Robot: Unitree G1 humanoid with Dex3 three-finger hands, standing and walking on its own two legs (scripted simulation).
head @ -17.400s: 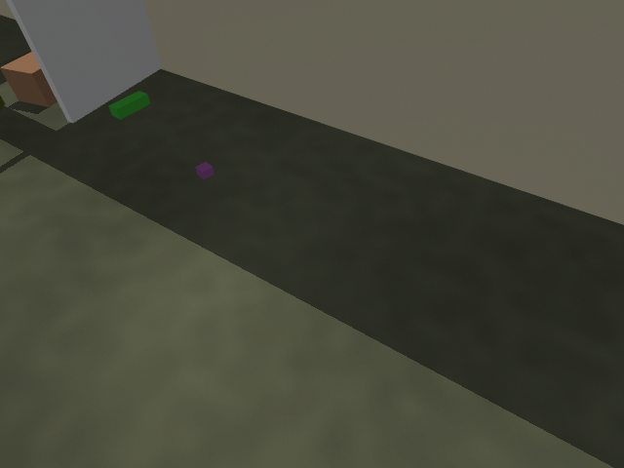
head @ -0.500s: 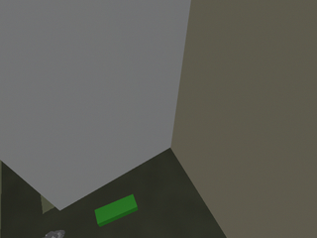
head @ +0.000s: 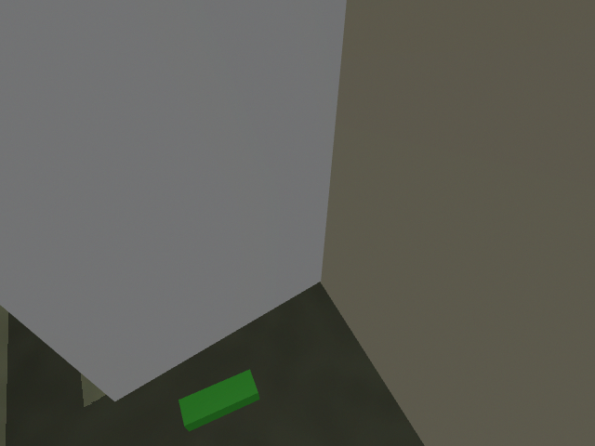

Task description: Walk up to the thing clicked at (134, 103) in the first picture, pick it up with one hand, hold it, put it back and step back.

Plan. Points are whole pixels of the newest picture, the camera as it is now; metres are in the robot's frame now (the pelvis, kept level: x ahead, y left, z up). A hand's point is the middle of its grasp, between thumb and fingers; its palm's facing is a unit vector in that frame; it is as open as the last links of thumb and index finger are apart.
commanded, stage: walk up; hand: left
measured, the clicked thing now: (220, 399) +0.43 +0.25 -0.75
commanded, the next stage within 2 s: stand in 0.66 s
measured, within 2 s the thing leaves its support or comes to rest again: neither
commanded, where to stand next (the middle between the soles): +0.04 +0.00 m, yaw +2 degrees
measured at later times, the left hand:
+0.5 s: hand out of the picture +0.10 +0.25 -0.15, palm faces -0.05 -0.94 -0.34, open 7.3 cm
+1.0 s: hand out of the picture +0.08 +0.26 -0.15, palm faces -0.01 -0.93 -0.36, open 7.3 cm
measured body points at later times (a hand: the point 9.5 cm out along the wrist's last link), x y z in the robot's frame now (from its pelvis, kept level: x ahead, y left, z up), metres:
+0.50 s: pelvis +0.00 +0.00 +0.00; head +0.01 +0.00 +0.45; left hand +0.10 +0.30 -0.13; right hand +0.07 -0.31 -0.13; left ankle -0.05 +0.13 -0.75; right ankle +0.01 -0.10 -0.75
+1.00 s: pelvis -0.01 +0.00 +0.00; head +0.00 +0.00 +0.45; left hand +0.08 +0.30 -0.12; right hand +0.06 -0.29 -0.14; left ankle -0.05 +0.13 -0.75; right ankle +0.01 -0.10 -0.75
